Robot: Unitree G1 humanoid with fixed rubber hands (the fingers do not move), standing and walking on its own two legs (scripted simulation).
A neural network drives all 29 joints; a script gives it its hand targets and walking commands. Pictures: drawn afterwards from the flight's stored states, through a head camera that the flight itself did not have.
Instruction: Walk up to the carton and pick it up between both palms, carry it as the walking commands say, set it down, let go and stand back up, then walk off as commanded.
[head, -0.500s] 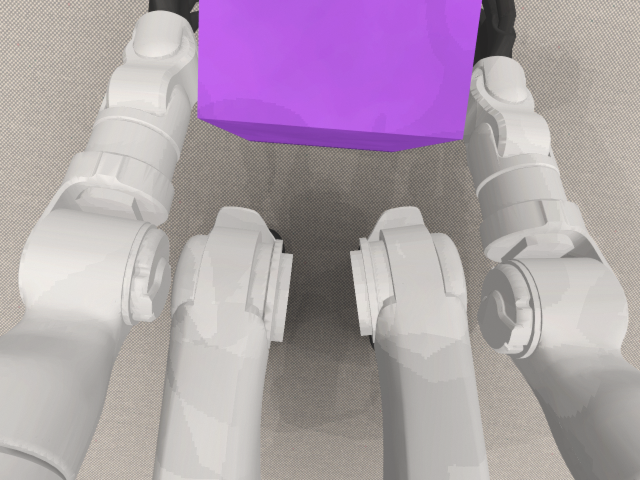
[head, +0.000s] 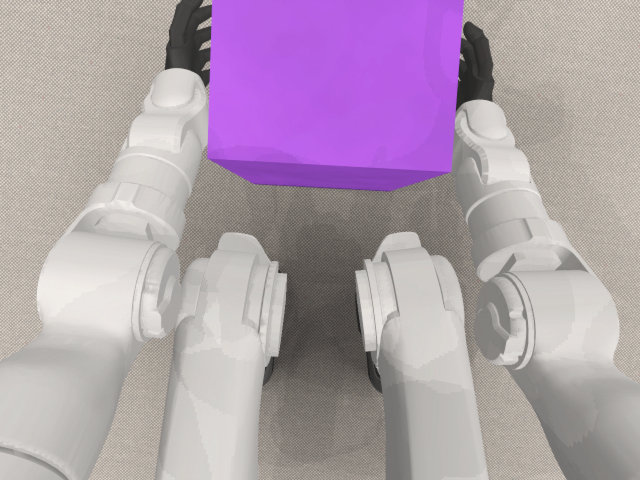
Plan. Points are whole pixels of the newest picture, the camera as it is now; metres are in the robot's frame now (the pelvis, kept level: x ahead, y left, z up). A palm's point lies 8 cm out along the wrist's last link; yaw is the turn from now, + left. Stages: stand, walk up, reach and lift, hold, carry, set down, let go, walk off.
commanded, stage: set down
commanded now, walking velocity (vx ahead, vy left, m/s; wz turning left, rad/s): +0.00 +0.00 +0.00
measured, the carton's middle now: (328, 116) +0.47 +0.00 -0.21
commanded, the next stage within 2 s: none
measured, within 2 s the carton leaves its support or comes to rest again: neither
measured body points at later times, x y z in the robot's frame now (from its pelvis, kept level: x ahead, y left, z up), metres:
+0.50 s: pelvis +0.01 +0.00 +0.02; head +0.35 +0.00 +0.30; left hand +0.50 +0.16 -0.18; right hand +0.48 -0.18 -0.18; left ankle +0.12 +0.10 -0.31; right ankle +0.11 -0.11 -0.31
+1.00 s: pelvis +0.00 +0.00 +0.02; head +0.36 +0.00 +0.27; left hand +0.51 +0.18 -0.17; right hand +0.49 -0.21 -0.16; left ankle +0.12 +0.10 -0.31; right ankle +0.11 -0.11 -0.31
